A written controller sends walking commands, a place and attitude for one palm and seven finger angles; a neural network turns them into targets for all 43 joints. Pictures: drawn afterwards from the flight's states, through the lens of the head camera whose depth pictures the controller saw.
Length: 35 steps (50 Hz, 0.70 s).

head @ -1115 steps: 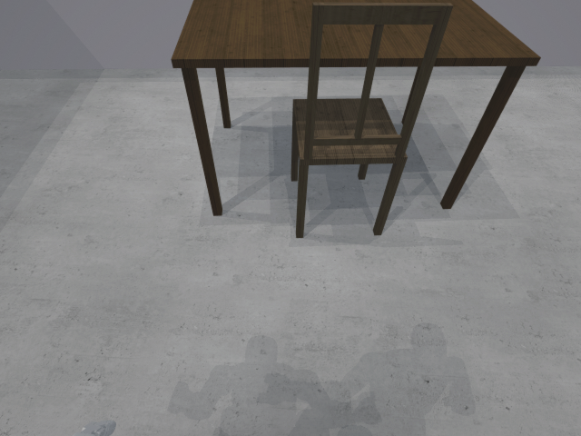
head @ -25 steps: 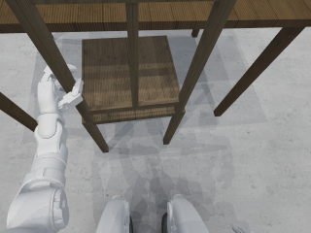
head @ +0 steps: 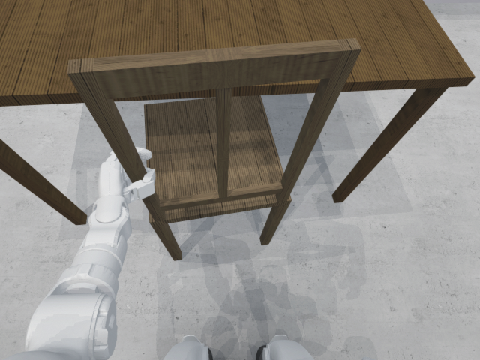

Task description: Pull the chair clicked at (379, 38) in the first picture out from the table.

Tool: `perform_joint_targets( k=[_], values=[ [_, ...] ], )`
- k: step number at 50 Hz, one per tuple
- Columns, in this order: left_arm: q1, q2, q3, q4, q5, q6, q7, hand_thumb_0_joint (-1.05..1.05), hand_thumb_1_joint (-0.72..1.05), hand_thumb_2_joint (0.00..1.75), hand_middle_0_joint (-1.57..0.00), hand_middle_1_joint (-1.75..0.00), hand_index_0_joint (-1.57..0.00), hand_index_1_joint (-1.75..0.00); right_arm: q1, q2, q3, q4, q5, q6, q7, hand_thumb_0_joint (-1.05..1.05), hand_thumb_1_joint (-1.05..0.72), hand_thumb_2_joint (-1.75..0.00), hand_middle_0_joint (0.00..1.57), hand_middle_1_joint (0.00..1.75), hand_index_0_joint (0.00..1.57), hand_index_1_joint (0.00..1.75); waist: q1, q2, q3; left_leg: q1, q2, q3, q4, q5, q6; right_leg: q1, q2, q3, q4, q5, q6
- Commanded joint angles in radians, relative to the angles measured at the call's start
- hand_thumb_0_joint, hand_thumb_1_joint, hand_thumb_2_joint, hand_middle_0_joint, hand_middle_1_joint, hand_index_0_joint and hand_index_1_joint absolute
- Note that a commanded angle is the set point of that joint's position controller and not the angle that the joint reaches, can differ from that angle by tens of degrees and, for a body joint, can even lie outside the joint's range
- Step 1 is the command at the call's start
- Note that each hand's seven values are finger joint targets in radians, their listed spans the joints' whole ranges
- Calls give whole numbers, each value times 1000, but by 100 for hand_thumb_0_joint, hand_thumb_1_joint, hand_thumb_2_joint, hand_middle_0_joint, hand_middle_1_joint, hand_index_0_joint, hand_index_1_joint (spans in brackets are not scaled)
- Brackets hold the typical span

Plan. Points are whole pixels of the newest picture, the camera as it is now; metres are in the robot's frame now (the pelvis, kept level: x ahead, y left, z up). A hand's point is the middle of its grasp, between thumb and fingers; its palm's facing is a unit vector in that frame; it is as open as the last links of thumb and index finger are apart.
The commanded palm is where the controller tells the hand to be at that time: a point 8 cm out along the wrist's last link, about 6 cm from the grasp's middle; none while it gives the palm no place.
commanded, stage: step backward, pulling the chair out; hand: left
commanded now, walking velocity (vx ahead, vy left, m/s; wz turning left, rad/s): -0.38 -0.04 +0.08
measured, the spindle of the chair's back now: (222, 154) +0.48 +0.02 -0.02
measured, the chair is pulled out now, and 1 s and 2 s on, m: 0.02 0.14 0.18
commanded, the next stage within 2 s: none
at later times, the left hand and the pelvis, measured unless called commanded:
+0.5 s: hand (164, 221) +0.35 +0.12 -0.04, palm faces +0.08 -0.99 -0.15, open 5.8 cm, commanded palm +0.34 +0.17 -0.04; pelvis -0.05 -0.02 +0.02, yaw +0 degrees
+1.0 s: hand (164, 259) +0.28 +0.12 -0.04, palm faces +0.06 -0.98 -0.18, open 5.8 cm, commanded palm +0.29 +0.17 -0.03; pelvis -0.09 -0.02 +0.01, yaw +1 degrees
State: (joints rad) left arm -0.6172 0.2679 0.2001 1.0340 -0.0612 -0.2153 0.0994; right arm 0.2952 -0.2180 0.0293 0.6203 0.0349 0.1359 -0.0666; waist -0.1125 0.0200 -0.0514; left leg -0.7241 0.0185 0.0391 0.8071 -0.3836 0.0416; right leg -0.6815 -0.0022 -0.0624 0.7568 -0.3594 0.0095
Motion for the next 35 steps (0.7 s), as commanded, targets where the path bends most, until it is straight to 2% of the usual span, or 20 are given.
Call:
perform_joint_targets(
  k=[1, 4, 6, 8, 10, 12, 14, 15, 16, 18, 19, 20, 22, 24, 25, 29, 30, 34, 35],
  values=[
    [-353, 206, -48, -87, 65, -26, 19, 0, 90, 90, -50, -145, -50, -145, 126, -185, -75, 0, 0, -35, -32, 0, -90, -90, 20, 30, 20, 30, 11, 145, -427, 423, 127, -147, -126, 746, -14, 266, -75, 71, -98, 535, -7],
    [-351, 173, -74, -78, 54, -35, 4, 0, 90, 90, -50, -145, -50, -145, 114, -184, -79, 15, 2, -64, -35, 0, -90, -90, 20, 30, 20, 30, 23, 185, -405, 471, 149, -166, -161, 788, -16, 274, -71, 75, -127, 477, -11],
    [-329, 173, -70, -82, 50, -38, -3, 0, 90, 90, -50, -145, -50, -145, 111, -185, -84, 25, 3, -79, -39, 0, -90, -90, 20, 30, 20, 30, 27, 167, -408, 511, 157, -174, -175, 831, -12, 280, -60, 77, -139, 463, -9],
    [-331, 153, -86, -108, 49, -48, -9, 0, 90, 90, -50, -145, -50, -145, 106, -183, -86, 29, 0, -92, -39, 0, -90, -90, 20, 30, 20, 30, 28, 181, -419, 549, 166, -178, -182, 870, -13, 282, -61, 80, -145, 453, -11],
    [-299, 166, -72, -112, 51, -50, -10, 0, 90, 90, -50, -145, -50, -145, 104, -187, -92, 33, -1, -98, -42, 0, -90, -90, 20, 30, 20, 30, 31, 142, -435, 569, 170, -183, -186, 900, -10, 305, -57, 82, -152, 460, -12],
    [-285, 152, -83, -142, 49, -55, -13, 0, 90, 90, -50, -145, -50, -145, 91, -183, -93, 29, -1, -105, -41, 0, -90, -90, 20, 30, 20, 30, 30, 144, -446, 583, 175, -177, -192, 895, -13, 319, -61, 88, -160, 463, -14],
    [-280, 154, -80, -158, 49, -59, -13, 0, 90, 90, -50, -145, -50, -145, 78, -182, -94, 26, -2, -112, -42, 0, -90, -90, 20, 30, 20, 30, 33, 144, -439, 575, 179, -179, -204, 855, -12, 326, -61, 88, -163, 439, -15],
    [-270, 162, -76, -145, 48, -56, -13, 0, 90, 90, -50, -145, -50, -145, 74, -186, -95, 28, 1, -114, -43, 0, -90, -90, 20, 30, 20, 30, 33, 122, -433, 565, 183, -186, -209, 839, -6, 333, -55, 87, -163, 430, -15],
    [-276, 164, -75, -149, 47, -57, -12, 0, 90, 90, -50, -145, -50, -145, 68, -186, -95, 32, 1, -119, -42, 0, -90, -90, 20, 30, 20, 30, 35, 139, -425, 560, 186, -182, -217, 810, -7, 328, -56, 88, -163, 410, -16],
    [-295, 167, -78, -156, 43, -61, -11, 0, 90, 90, -50, -145, -50, -145, 54, -182, -93, 35, 3, -132, -44, 0, -90, -90, 20, 30, 20, 30, 37, 129, -412, 520, 184, -173, -228, 706, -3, 338, -61, 93, -171, 398, -11],
    [-302, 164, -84, -154, 39, -62, -8, 0, 90, 90, -50, -145, -50, -145, 52, -182, -93, 36, 7, -140, -45, 0, -90, -90, 20, 30, 20, 30, 38, 123, -402, 489, 177, -167, -229, 642, -5, 350, -66, 99, -183, 400, -14],
    [-306, 195, -65, -152, 40, -62, -3, 0, 90, 90, -50, -145, -50, -145, 51, -189, -94, 42, 7, -145, -49, 0, -90, -90, 20, 30, 20, 30, 41, 113, -405, 465, 167, -158, -228, 591, -7, 367, -75, 105, -192, 421, -16],
    [-313, 189, -78, -141, 38, -63, 4, 0, 90, 90, -50, -145, -50, -145, 50, -185, -90, 51, 14, -159, -51, 0, -90, -90, 20, 30, 20, 30, 34, 82, -402, 430, 135, -130, -213, 491, -23, 383, -102, 118, -216, 466, -20],
    [-328, 203, -76, -125, 35, -65, 15, 0, 90, 90, -50, -145, -50, -145, 46, -186, -88, 59, 21, -173, -51, 0, -90, -90, 20, 30, 20, 30, 26, 43, -394, 398, 99, -106, -190, 377, -35, 387, -141, 140, -245, 451, -28],
    [-321, 231, -61, -113, 36, -63, 22, 0, 90, 90, -50, -145, -50, -145, 49, -194, -89, 64, 23, -176, -54, 0, -90, -90, 20, 30, 20, 30, 26, 29, -389, 394, 84, -99, -180, 339, -38, 387, -156, 150, -259, 441, -31],
    [-337, 205, -96, -107, 28, -66, 33, 0, 90, 90, -50, -145, -50, -145, 17, -192, -78, 66, 29, -198, -53, 0, -90, -90, 20, 30, 20, 30, 27, 0, -337, 393, 50, -84, -178, 184, -41, 350, -196, 176, -332, 240, -25],
    [-332, 222, -83, -106, 27, -68, 37, 0, 90, 90, -50, -145, -50, -145, 16, -202, -81, 71, 31, -202, -57, 0, -90, -90, 20, 30, 20, 30, 29, 4, -328, 410, 50, -86, -185, 174, -39, 340, -196, 175, -346, 202, -27],
    [-327, 176, -122, -117, 18, -84, 37, 0, 90, 90, -50, -145, -50, -145, -11, -198, -71, 70, 33, -226, -62, 0, -90, -90, 20, 30, 20, 30, 41, 3, -298, 421, 70, -113, -250, 143, -27, 318, -158, 146, -340, 64, -13],
    [-322, 188, -115, -115, 16, -87, 39, 0, 90, 90, -50, -145, -50, -145, -13, -208, -72, 74, 33, -231, -67, 0, -90, -90, 20, 30, 20, 30, 45, 20, -293, 422, 81, -132, -273, 147, -20, 318, -139, 135, -328, 48, -11]
  ],
)
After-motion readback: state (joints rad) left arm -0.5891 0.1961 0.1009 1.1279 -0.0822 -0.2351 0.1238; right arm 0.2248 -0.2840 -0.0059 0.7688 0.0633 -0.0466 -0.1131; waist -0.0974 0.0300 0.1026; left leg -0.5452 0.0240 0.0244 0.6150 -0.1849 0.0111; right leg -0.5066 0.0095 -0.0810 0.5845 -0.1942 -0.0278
